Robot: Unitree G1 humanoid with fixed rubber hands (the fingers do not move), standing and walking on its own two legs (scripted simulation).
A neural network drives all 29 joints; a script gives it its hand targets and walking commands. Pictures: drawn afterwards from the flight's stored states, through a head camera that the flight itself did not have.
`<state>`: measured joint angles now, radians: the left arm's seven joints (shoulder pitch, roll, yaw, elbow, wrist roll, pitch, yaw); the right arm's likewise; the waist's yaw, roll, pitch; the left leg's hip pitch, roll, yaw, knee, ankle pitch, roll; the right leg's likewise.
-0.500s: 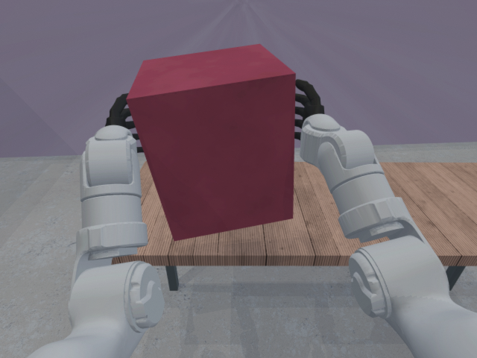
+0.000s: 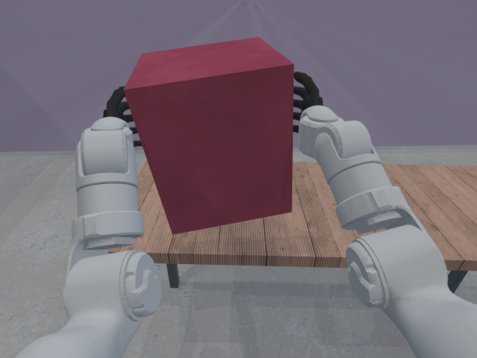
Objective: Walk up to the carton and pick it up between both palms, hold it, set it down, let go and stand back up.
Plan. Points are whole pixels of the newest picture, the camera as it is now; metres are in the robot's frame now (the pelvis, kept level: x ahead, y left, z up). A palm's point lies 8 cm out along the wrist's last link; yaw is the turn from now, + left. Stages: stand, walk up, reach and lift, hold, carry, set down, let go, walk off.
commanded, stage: hold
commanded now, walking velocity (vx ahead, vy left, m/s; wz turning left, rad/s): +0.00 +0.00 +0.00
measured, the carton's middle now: (216, 132) +0.42 +0.01 +0.28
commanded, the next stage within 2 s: none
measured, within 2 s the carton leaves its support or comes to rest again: neither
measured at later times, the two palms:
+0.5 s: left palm (128, 129) +0.37 +0.15 +0.31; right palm (325, 125) +0.35 -0.15 +0.32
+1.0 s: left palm (117, 137) +0.37 +0.17 +0.30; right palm (309, 124) +0.36 -0.13 +0.31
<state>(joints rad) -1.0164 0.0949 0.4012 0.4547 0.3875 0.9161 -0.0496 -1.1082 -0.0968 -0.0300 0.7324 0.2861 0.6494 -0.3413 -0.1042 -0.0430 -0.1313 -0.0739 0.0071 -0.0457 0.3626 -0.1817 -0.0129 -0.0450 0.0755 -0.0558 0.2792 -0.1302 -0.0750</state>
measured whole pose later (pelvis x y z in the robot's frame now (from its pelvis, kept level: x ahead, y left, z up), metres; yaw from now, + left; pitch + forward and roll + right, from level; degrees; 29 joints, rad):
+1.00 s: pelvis +0.00 +0.00 +0.00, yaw +1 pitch -6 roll -1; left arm -0.99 0.11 0.37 0.42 0.38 0.94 -0.06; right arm -1.08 -0.09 -0.02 0.70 0.32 0.67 -0.36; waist -0.13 -0.05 -0.12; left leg -0.08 0.00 -0.06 0.38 -0.19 -0.01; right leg -0.04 0.08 -0.06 0.28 -0.13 -0.07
